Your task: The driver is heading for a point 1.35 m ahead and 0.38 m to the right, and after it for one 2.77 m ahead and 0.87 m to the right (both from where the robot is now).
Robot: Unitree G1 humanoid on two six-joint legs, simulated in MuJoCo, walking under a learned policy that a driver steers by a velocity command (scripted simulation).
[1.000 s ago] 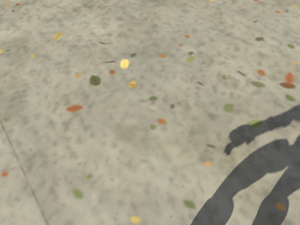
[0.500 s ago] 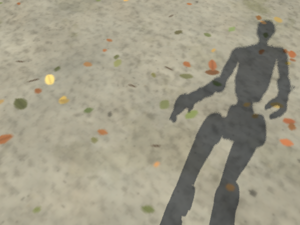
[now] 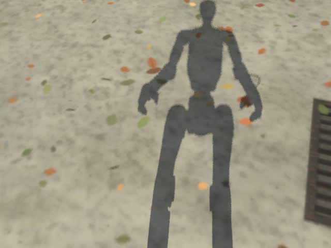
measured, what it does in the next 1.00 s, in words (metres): walks ahead, turning right: left foot, then right foot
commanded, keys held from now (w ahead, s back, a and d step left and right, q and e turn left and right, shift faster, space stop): w+e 0.88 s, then q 0.12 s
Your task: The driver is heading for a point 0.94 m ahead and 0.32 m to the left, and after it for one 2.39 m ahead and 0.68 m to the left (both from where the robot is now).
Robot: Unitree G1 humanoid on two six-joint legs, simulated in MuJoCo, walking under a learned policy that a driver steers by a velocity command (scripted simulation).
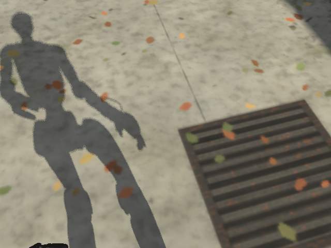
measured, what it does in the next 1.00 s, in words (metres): walks ahead, turning left: left foot, then right foot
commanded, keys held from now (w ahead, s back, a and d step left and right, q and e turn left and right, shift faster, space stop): q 1.00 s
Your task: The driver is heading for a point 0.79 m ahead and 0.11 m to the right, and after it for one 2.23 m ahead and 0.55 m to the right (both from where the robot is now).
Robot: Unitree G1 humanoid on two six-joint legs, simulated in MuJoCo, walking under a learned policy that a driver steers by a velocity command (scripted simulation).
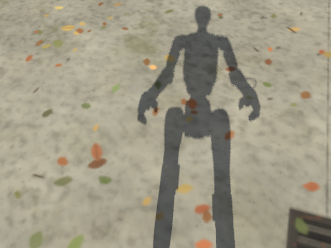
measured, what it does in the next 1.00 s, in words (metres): walks ahead, turning right: left foot, then right foot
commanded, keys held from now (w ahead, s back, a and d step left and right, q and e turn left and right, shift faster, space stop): q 0.08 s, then no key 0.12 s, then e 0.08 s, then w+e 0.72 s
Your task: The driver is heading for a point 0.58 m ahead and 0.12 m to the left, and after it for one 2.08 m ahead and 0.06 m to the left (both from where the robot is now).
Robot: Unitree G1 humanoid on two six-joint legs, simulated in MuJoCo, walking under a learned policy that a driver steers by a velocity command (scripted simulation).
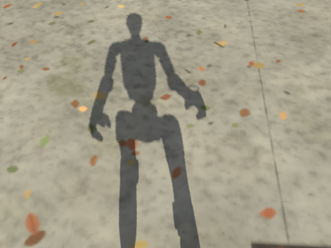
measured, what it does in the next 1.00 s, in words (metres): walks ahead, turning left: left foot, then right foot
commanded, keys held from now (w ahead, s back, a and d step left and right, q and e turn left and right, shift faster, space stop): w+e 0.10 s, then w+q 0.48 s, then q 0.40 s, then e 0.02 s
